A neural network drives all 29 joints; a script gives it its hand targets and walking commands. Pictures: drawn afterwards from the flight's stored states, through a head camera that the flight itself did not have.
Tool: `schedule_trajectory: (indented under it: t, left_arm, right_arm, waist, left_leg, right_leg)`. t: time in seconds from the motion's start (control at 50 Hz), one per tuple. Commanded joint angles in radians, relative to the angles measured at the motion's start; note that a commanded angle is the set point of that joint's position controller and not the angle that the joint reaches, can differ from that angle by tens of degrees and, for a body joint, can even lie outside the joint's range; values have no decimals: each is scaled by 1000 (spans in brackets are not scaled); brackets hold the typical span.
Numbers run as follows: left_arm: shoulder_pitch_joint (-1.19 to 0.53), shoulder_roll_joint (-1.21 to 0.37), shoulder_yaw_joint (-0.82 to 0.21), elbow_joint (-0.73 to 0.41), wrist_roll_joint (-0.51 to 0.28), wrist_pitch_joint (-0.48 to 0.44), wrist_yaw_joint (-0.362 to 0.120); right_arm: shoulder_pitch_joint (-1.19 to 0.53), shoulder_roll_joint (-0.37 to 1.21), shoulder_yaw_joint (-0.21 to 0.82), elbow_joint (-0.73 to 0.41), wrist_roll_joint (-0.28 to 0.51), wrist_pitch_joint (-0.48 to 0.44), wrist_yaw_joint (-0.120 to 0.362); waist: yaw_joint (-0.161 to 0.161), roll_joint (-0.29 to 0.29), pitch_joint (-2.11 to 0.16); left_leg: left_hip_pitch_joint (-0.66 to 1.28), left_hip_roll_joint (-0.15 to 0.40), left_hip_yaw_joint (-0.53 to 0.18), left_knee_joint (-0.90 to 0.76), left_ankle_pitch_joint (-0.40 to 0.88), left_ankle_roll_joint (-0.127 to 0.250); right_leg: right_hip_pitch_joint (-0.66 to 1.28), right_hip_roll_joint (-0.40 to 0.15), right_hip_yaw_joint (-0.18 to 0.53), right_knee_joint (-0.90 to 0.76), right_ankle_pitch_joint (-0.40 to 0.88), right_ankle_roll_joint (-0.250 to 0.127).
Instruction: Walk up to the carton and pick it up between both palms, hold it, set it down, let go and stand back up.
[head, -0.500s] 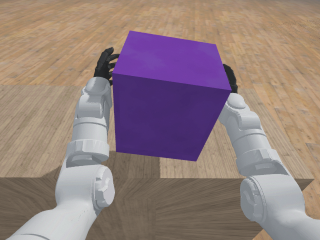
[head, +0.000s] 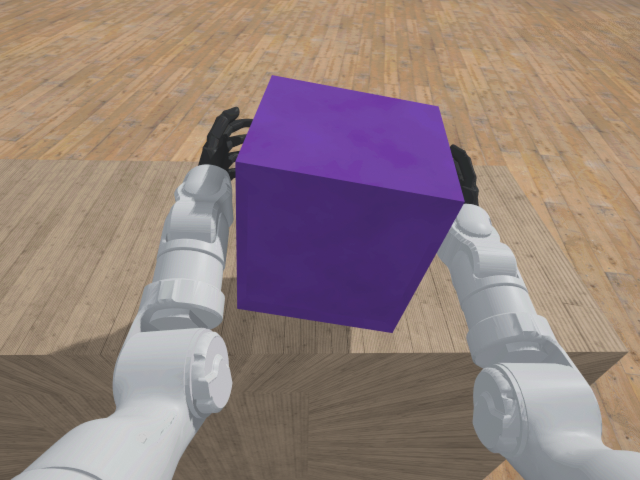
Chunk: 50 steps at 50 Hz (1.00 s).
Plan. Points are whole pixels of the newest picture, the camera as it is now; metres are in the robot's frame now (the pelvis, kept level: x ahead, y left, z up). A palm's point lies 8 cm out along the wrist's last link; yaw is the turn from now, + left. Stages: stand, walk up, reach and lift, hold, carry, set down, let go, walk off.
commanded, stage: set down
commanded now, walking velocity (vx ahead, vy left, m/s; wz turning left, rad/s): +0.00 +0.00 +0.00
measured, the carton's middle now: (335, 210) +0.41 -0.03 +0.15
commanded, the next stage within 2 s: none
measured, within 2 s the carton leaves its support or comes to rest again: neither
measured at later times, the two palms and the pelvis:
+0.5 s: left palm (224, 188) +0.43 +0.11 +0.18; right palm (456, 227) +0.37 -0.19 +0.14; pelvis +0.00 +0.00 +0.00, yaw +0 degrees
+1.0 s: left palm (231, 202) +0.43 +0.10 +0.15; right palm (457, 239) +0.37 -0.20 +0.12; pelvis +0.00 +0.00 +0.00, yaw -1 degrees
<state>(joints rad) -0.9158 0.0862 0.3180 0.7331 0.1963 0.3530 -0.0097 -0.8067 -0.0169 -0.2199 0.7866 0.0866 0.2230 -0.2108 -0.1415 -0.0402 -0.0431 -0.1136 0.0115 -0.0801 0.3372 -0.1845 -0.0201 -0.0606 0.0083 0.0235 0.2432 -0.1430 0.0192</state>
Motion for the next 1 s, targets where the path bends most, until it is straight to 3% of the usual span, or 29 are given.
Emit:
schedule_trajectory:
  t: [0.0, 0.04, 0.08, 0.14, 0.16, 0.18, 0.2, 0.22, 0.24, 0.26, 0.28, 0.3, 0.32, 0.34, 0.38, 0.44, 0.48, 0.5, 0.56, 0.66, 0.7, 0.72, 0.76, 0.78, 0.82, 0.84, 0.88, 0.96, 0.98]
  left_arm:
    - [-591, -657, -302, -19, -61, -3, -145]
    - [-633, -675, -369, -85, -85, -21, -136]
    - [-642, -703, -395, -90, -95, -30, -124]
    - [-588, -675, -346, -40, -65, -22, -135]
    - [-609, -669, -325, -21, -63, -24, -138]
    - [-572, -702, -359, -54, -82, -26, -134]
    - [-536, -681, -345, -25, -73, -23, -137]
    - [-561, -698, -362, -46, -85, -28, -138]
    - [-546, -711, -358, -39, -88, -33, -140]
    - [-589, -703, -348, -64, -87, -41, -140]
    - [-585, -692, -359, -39, -81, -41, -143]
    - [-567, -670, -335, 1, -65, -36, -146]
    - [-554, -703, -350, -60, -73, -39, -144]
    - [-558, -683, -353, -41, -69, -37, -145]
    - [-583, -699, -387, -82, -95, -54, -138]
    - [-616, -691, -369, -46, -72, -68, -133]
    - [-589, -663, -305, 33, -50, -66, -142]
    - [-561, -685, -320, 21, -50, -67, -144]
    - [-559, -663, -301, 40, -39, -77, -143]
    - [-553, -643, -272, 78, -30, -94, -152]
    - [-518, -677, -277, 41, -16, -100, -153]
    - [-532, -629, -222, 110, 5, -100, -155]
    - [-541, -676, -267, 27, -9, -115, -150]
    - [-524, -652, -250, 93, 1, -114, -150]
    - [-558, -689, -312, 43, -25, -132, -148]
    - [-539, -674, -268, 87, 3, -133, -152]
    - [-527, -654, -271, 83, 8, -136, -151]
    - [-528, -650, -282, 42, 1, -143, -149]
    - [-505, -648, -246, 79, 24, -144, -157]
  right_arm:
    - [-896, 532, 322, -270, 25, -105, 120]
    - [-914, 553, 331, -321, 31, -121, 121]
    - [-913, 533, 325, -324, 29, -135, 128]
    - [-857, 524, 298, -265, 4, -124, 133]
    - [-874, 548, 304, -271, -5, -125, 136]
    - [-924, 554, 328, -379, 17, -149, 134]
    - [-895, 553, 342, -338, 29, -138, 128]
    - [-913, 559, 347, -382, 19, -145, 124]
    - [-905, 566, 351, -368, 20, -142, 122]
    - [-879, 578, 366, -356, 17, -135, 123]
    - [-883, 560, 361, -352, 15, -135, 124]
    - [-854, 551, 336, -307, -6, -125, 127]
    - [-851, 550, 322, -315, -6, -136, 130]
    - [-835, 542, 305, -289, -12, -132, 129]
    - [-876, 561, 324, -364, -12, -156, 136]
    - [-854, 556, 308, -318, -29, -154, 144]
    - [-819, 548, 273, -253, -60, -146, 152]
    - [-835, 538, 258, -284, -58, -163, 154]
    - [-817, 548, 265, -259, -71, -170, 158]
    - [-798, 534, 216, -227, -106, -187, 164]
    - [-777, 557, 238, -256, -118, -204, 165]
    - [-793, 543, 215, -229, -133, -199, 165]
    - [-779, 534, 209, -259, -143, -223, 171]
    - [-781, 524, 211, -261, -151, -233, 177]
    - [-786, 553, 227, -286, -153, -244, 181]
    - [-751, 545, 195, -227, -175, -234, 183]
    - [-741, 534, 176, -227, -188, -241, 191]
    - [-717, 542, 179, -222, -190, -257, 193]
    - [-678, 558, 172, -201, -212, -252, 190]
  waist:
    - [9, 46, -470]
    - [-25, 80, -575]
    - [-18, 119, -601]
    - [-18, 68, -508]
    - [7, 81, -515]
    - [-3, 57, -605]
    - [12, 44, -555]
    - [-14, 47, -587]
    - [-16, 42, -554]
    - [5, 46, -563]
    - [-14, 58, -563]
    - [-8, 55, -501]
    - [-6, 85, -525]
    - [-21, 75, -516]
    - [-15, 85, -630]
    - [-22, 92, -589]
    - [4, 52, -498]
    - [2, 84, -513]
    - [2, 78, -507]
    - [-4, 25, -459]
    - [10, 62, -517]
    - [24, 38, -466]
    - [0, 52, -529]
    - [13, 53, -509]
    - [-7, 81, -558]
    - [-3, 55, -504]
    - [-4, 78, -500]
    - [-3, 64, -523]
    - [1, 55, -472]
  left_leg:
    - [154, -61, 83, -12, 227, -28]
    - [202, -65, 82, 16, 288, -51]
    - [233, -54, 78, 41, 367, -61]
    - [188, -52, 78, 21, 301, -49]
    - [189, -54, 89, 14, 283, -41]
    - [195, -61, 82, 32, 332, -43]
    - [160, -62, 82, 30, 337, -36]
    - [171, -71, 86, 36, 361, -44]
    - [168, -69, 86, 29, 336, -43]
    - [167, -71, 85, 33, 341, -40]
    - [179, -69, 79, 20, 314, -39]
    - [170, -65, 84, 8, 268, -33]
    - [193, -57, 85, 16, 288, -42]
    - [190, -58, 86, 9, 271, -41]
    - [210, -59, 83, 29, 319, -49]
    - [205, -58, 85, 21, 286, -53]
    - [156, -56, 96, -6, 216, -31]
    - [180, -55, 94, -3, 232, -46]
    - [154, -62, 105, -4, 265, -42]
    - [128, -55, 109, -26, 189, -32]
    - [171, -61, 118, -18, 228, -40]
    - [142, -59, 125, -32, 184, -27]
    - [161, -53, 117, -20, 236, -44]
    - [163, -52, 118, -15, 264, -39]
    - [191, -57, 122, -1, 276, -50]
    - [186, -51, 118, -15, 229, -43]
    - [176, -53, 124, -32, 177, -45]
    - [179, -53, 132, -24, 237, -48]
    - [167, -56, 137, -25, 228, -38]
  right_leg:
    - [124, 52, -99, 31, 337, 43]
    - [109, 50, -112, 43, 406, 43]
    - [75, 57, -118, 43, 410, 33]
    - [83, 55, -118, 31, 362, 32]
    - [90, 53, -108, 33, 357, 33]
    - [119, 56, -114, 52, 447, 36]
    - [142, 45, -97, 56, 488, 44]
    - [152, 48, -102, 63, 514, 43]
    - [144, 45, -107, 52, 482, 38]
    - [143, 47, -100, 58, 500, 46]
    - [120, 45, -109, 52, 466, 52]
    - [104, 41, -104, 40, 412, 52]
    - [90, 46, -101, 45, 389, 37]
    - [82, 41, -106, 36, 377, 39]
    - [84, 55, -116, 56, 431, 39]
    - [73, 50, -116, 41, 383, 36]
    - [69, 40, -111, 33, 322, 42]
    - [82, 46, -115, 30, 326, 37]
    - [103, 43, -115, 41, 388, 42]
    - [91, 41, -116, 26, 336, 43]
    - [104, 44, -120, 31, 366, 48]
    - [103, 38, -113, 26, 335, 51]
    - [108, 45, -127, 36, 377, 42]
    - [99, 49, -127, 30, 386, 42]
    - [75, 51, -132, 33, 370, 41]
    - [59, 47, -137, 17, 333, 45]
    - [54, 45, -140, 14, 279, 38]
    - [88, 39, -140, 38, 369, 43]
    - [87, 38, -128, 31, 371, 47]
